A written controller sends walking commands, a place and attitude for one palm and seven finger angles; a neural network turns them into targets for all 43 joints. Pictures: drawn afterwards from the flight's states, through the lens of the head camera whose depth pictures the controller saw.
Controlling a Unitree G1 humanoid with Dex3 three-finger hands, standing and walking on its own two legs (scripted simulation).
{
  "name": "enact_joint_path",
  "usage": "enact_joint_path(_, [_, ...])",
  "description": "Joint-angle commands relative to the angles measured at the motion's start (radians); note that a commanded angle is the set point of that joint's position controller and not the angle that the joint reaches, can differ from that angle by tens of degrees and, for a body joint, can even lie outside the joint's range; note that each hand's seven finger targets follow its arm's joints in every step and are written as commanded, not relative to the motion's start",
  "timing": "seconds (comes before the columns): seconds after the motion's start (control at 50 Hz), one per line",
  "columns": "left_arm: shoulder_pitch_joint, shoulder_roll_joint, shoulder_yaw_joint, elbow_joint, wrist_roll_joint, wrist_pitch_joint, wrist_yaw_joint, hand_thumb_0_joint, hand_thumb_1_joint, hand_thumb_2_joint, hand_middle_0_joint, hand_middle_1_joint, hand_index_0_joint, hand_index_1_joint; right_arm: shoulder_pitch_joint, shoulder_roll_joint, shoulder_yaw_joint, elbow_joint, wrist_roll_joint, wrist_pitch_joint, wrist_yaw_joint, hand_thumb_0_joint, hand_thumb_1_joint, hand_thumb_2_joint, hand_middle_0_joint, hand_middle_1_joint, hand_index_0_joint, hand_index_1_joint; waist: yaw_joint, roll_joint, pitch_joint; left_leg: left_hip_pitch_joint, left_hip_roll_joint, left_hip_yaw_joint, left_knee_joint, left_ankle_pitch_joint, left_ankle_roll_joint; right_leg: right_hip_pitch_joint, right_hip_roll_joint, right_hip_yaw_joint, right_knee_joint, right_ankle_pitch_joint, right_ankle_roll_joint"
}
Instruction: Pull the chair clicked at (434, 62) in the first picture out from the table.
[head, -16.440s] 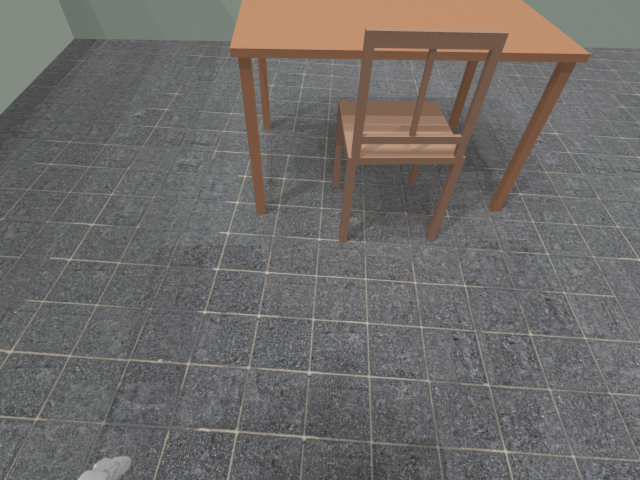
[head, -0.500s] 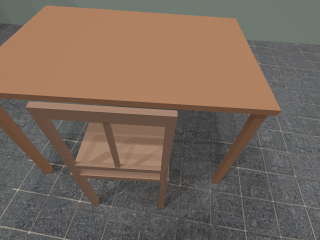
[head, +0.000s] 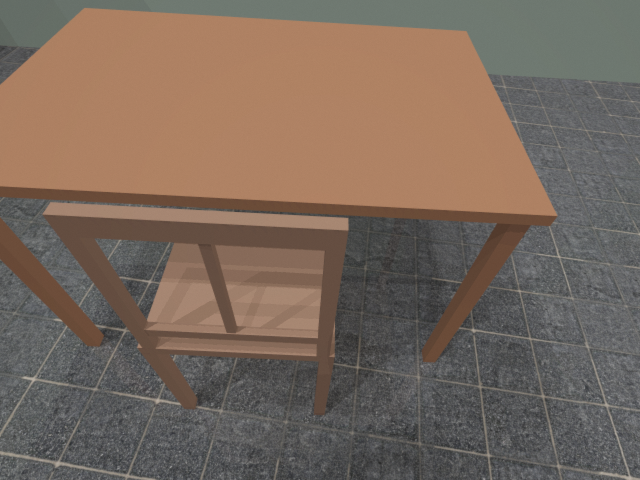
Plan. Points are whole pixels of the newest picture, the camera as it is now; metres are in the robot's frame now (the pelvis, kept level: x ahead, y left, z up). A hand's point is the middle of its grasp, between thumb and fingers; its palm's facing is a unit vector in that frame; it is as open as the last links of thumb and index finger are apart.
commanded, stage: raise the hand toward the chair's back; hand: left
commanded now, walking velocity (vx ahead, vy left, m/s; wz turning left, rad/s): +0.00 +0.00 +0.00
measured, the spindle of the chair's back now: (220, 291) +0.42 +0.19 -0.10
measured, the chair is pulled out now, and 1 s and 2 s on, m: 0.00 0.00 0.00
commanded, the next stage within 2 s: none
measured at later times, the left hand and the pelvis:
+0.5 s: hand out of the picture +0.11 +0.17 -0.08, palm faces +0.16 -0.99 -0.05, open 10.2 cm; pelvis -0.06 -0.05 -0.11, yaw +3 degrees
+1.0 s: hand (173, 451) +0.16 +0.19 -0.06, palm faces +0.02 -1.00 -0.03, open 14.6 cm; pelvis -0.06 -0.01 -0.10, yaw +1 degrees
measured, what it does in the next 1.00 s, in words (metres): lowers itself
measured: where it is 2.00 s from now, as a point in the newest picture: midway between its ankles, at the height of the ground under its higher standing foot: outside the picture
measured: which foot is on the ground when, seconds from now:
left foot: down 0.00-1.00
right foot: down 0.00-1.00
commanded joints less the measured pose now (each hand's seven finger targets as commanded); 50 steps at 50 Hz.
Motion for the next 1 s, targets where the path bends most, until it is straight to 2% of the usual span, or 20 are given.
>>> enact_joint_path(0.0, [-0.152, 0.113, 0.072, -0.859, -0.066, -0.1, 0.096, 0.0, 0.83, 0.87, -0.193, -0.289, -0.193, -0.289, 0.065, -0.205, -0.039, -0.243, 0.014, -0.241, -0.029, 0.0, -0.9, -0.9, 0.2, 0.3, 0.2, 0.3, -0.052, 0.209, -0.251, 0.364, 0.156, -0.167, -0.072, 0.618, -0.096, -0.349, 0.038, -0.006, 0.194, 0.011, -0.011])
enact_joint_path(0.04, [0.032, -0.038, -0.017, -0.893, -0.101, -0.054, 0.066, 0.0, 0.783, 0.85, -0.188, -0.282, -0.188, -0.282, 0.049, -0.207, -0.06, -0.313, 0.031, -0.242, -0.009, 0.0, -0.9, -0.9, 0.2, 0.3, 0.2, 0.3, -0.069, 0.024, -0.106, 0.172, 0.143, -0.192, -0.015, 0.399, -0.042, -0.435, 0.036, -0.044, 0.172, -0.008, -0.001])
enact_joint_path(0.06, [-0.078, -0.026, -0.018, -0.975, -0.118, -0.109, 0.04, 0.0, 0.76, 0.84, -0.186, -0.278, -0.186, -0.278, 0.017, -0.227, -0.064, -0.372, 0.027, -0.269, -0.005, 0.0, -0.9, -0.9, 0.2, 0.3, 0.2, 0.3, -0.076, -0.029, -0.119, 0.072, 0.121, -0.184, 0.072, 0.215, -0.024, -0.444, 0.02, -0.045, 0.143, 0.022, -0.001])
enact_joint_path(0.1, [-0.048, 0.039, 0.065, -0.917, -0.106, -0.223, 0.001, 0.0, 0.713, 0.82, -0.181, -0.271, -0.181, -0.271, -0.01, -0.236, -0.083, -0.422, -0.007, -0.297, 0.007, 0.0, -0.9, -0.9, 0.2, 0.3, 0.2, 0.3, -0.064, -0.072, -0.182, -0.087, 0.078, -0.185, 0.217, 0.089, -0.032, -0.51, 0.015, -0.056, 0.179, 0.087, -0.002])
enact_joint_path(0.14, [0.226, 0.042, 0.154, -0.73, -0.145, -0.326, -0.079, 0.0, 0.667, 0.8, -0.177, -0.263, -0.177, -0.263, -0.046, -0.232, -0.094, -0.481, -0.005, -0.284, 0.033, 0.0, -0.9, -0.9, 0.2, 0.3, 0.2, 0.3, 0.016, -0.143, -0.222, -0.236, 0.057, -0.162, 0.328, 0.098, -0.047, -0.524, 0.012, -0.038, 0.274, 0.196, 0.003])
enact_joint_path(0.16, [0.272, -0.007, 0.135, -0.688, -0.181, -0.39, -0.137, 0.0, 0.643, 0.79, -0.174, -0.26, -0.174, -0.26, -0.081, -0.225, -0.09, -0.496, -0.006, -0.278, 0.043, 0.0, -0.9, -0.9, 0.2, 0.3, 0.2, 0.3, 0.027, -0.232, -0.216, -0.339, 0.055, -0.147, 0.383, 0.053, -0.056, -0.558, 0.001, -0.027, 0.339, 0.237, 0.018])
enact_joint_path(0.2, [0.254, 0.035, 0.203, -0.712, -0.243, -0.53, -0.268, 0.0, 0.597, 0.77, -0.17, -0.252, -0.17, -0.252, -0.113, -0.232, -0.103, -0.536, 0.0, -0.276, 0.056, 0.0, -0.9, -0.9, 0.2, 0.3, 0.2, 0.3, 0.055, -0.217, -0.26, -0.492, 0.039, -0.12, 0.473, -0.02, -0.074, -0.596, -0.009, 0.032, 0.428, 0.241, 0.025])
enact_joint_path(0.26, [0.151, 0.199, 0.335, -0.808, -0.266, -0.646, -0.397, 0.0, 0.527, 0.74, -0.163, -0.241, -0.163, -0.241, -0.141, -0.241, -0.115, -0.623, 0.01, -0.262, 0.066, 0.0, -0.9, -0.9, 0.2, 0.3, 0.2, 0.3, 0.096, 0.079, -0.325, -0.586, 0.027, -0.081, 0.58, -0.077, -0.081, -0.638, -0.026, 0.135, 0.501, 0.14, 0.012])
enact_joint_path(0.28, [0.143, 0.229, 0.35, -0.846, -0.258, -0.632, -0.397, 0.0, 0.503, 0.73, -0.16, -0.238, -0.16, -0.238, -0.154, -0.236, -0.113, -0.658, 0.009, -0.248, 0.064, 0.0, -0.9, -0.9, 0.2, 0.3, 0.2, 0.3, 0.103, 0.13, -0.333, -0.584, 0.027, -0.072, 0.587, -0.105, -0.072, -0.659, -0.018, 0.138, 0.504, 0.058, 0.008])
enact_joint_path(0.34, [0.002, 0.251, 0.372, -1.003, -0.27, -0.6, -0.351, 0.0, 0.433, 0.7, -0.153, -0.227, -0.153, -0.227, -0.149, -0.223, -0.11, -0.711, 0.014, -0.218, 0.047, 0.0, -0.9, -0.9, 0.2, 0.3, 0.2, 0.3, 0.066, 0.075, -0.339, -0.626, 0.033, -0.093, 0.654, -0.183, -0.048, -0.723, -0.018, 0.218, 0.472, -0.103, 0.056])
enact_joint_path(0.38, [-0.089, 0.179, 0.298, -1.08, -0.283, -0.62, -0.323, 0.0, 0.387, 0.68, -0.149, -0.219, -0.149, -0.219, -0.109, -0.201, -0.097, -0.712, 0.016, -0.22, 0.03, 0.0, -0.9, -0.9, 0.2, 0.3, 0.2, 0.3, 0.014, 0.069, -0.296, -0.635, 0.048, -0.11, 0.698, -0.22, -0.039, -0.762, -0.025, 0.248, 0.434, -0.178, 0.069])
enact_joint_path(0.44, [-0.27, 0.202, 0.247, -1.261, -0.289, -0.691, -0.32, 0.0, 0.317, 0.65, -0.142, -0.208, -0.142, -0.208, -0.058, -0.209, -0.086, -0.678, 0.015, -0.251, -0.006, 0.0, -0.9, -0.9, 0.2, 0.3, 0.2, 0.3, -0.044, 0.06, -0.345, -0.606, 0.066, -0.137, 0.748, -0.183, -0.026, -0.797, 0.001, 0.223, 0.459, -0.13, 0.058])
enact_joint_path(0.5, [-0.213, 0.167, 0.177, -1.167, -0.291, -0.684, -0.375, 0.0, 0.247, 0.62, -0.135, -0.197, -0.135, -0.197, -0.033, -0.224, -0.077, -0.613, 0.018, -0.287, -0.031, 0.0, -0.9, -0.9, 0.2, 0.3, 0.2, 0.3, -0.066, 0.073, -0.324, -0.613, 0.076, -0.16, 0.764, -0.146, -0.02, -0.807, 0.004, 0.192, 0.49, -0.018, 0.06])
enact_joint_path(0.56, [-0.141, 0.198, 0.212, -1.037, -0.274, -0.585, -0.422, 0.0, 0.177, 0.59, -0.128, -0.186, -0.128, -0.186, -0.024, -0.233, -0.079, -0.589, 0.027, -0.286, -0.046, 0.0, -0.9, -0.9, 0.2, 0.3, 0.2, 0.3, -0.053, 0.016, -0.36, -0.653, 0.077, -0.171, 0.766, -0.125, -0.019, -0.769, -0.013, 0.212, 0.49, 0.046, 0.092])
enact_joint_path(0.64, [0.0, 0.277, 0.377, -0.979, -0.286, -0.404, -0.407, 0.0, 0.083, 0.55, -0.118, -0.172, -0.118, -0.172, -0.081, -0.217, -0.089, -0.614, 0.034, -0.252, -0.048, 0.0, -0.9, -0.9, 0.2, 0.3, 0.2, 0.3, 0.055, 0.023, -0.466, -0.601, 0.063, -0.168, 0.698, -0.049, -0.031, -0.624, -0.024, 0.192, 0.493, 0.136, 0.089])
enact_joint_path(0.68, [0.027, 0.259, 0.409, -1.086, -0.305, -0.379, -0.366, 0.0, 0.037, 0.53, -0.114, -0.164, -0.114, -0.164, -0.08, -0.196, -0.09, -0.636, 0.027, -0.246, -0.041, 0.0, -0.9, -0.9, 0.2, 0.3, 0.2, 0.3, 0.078, 0.046, -0.543, -0.522, 0.059, -0.163, 0.661, 0.034, -0.037, -0.562, -0.024, 0.155, 0.514, 0.282, 0.091])
enact_joint_path(0.74, [0.047, 0.223, 0.419, -1.126, -0.311, -0.423, -0.293, 0.0, -0.033, 0.5, -0.107, -0.153, -0.107, -0.153, -0.088, -0.182, -0.093, -0.62, 0.013, -0.253, -0.03, 0.0, -0.9, -0.9, 0.2, 0.3, 0.2, 0.3, 0.081, 0.023, -0.513, -0.49, 0.057, -0.159, 0.644, 0.097, -0.04, -0.581, 0.005, 0.088, 0.547, 0.386, 0.072])
enact_joint_path(0.84, [0.009, 0.114, 0.242, -1.069, -0.271, -0.558, -0.294, 0.0, -0.15, 0.45, -0.095, -0.135, -0.095, -0.135, -0.076, -0.202, -0.093, -0.59, 0.004, -0.275, -0.009, 0.0, -0.9, -0.9, 0.2, 0.3, 0.2, 0.3, 0.001, 0.013, -0.342, -0.536, 0.065, -0.169, 0.66, 0.011, -0.037, -0.799, 0.04, 0.026, 0.589, 0.182, 0.034])
enact_joint_path(0.9, [-0.005, 0.141, 0.217, -1.074, -0.27, -0.574, -0.322, 0.0, -0.22, 0.42, -0.088, -0.124, -0.088, -0.124, -0.066, -0.223, -0.096, -0.606, 0.004, -0.287, -0.014, 0.0, -0.9, -0.9, 0.2, 0.3, 0.2, 0.3, 0.0, 0.039, -0.384, -0.528, 0.071, -0.175, 0.646, -0.057, -0.035, -0.838, 0.052, 0.01, 0.584, 0.019, 0.009])
enact_joint_path(0.98, [-0.043, 0.233, 0.288, -1.19, -0.271, -0.548, -0.303, 0.0, -0.313, 0.38, -0.079, -0.109, -0.079, -0.109, -0.063, -0.235, -0.098, -0.626, 0.005, -0.285, -0.029, 0.0, -0.9, -0.9, 0.2, 0.3, 0.2, 0.3, 0.027, 0.119, -0.501, -0.425, 0.074, -0.193, 0.613, -0.04, -0.037, -0.82, 0.062, -0.007, 0.585, -0.003, -0.006])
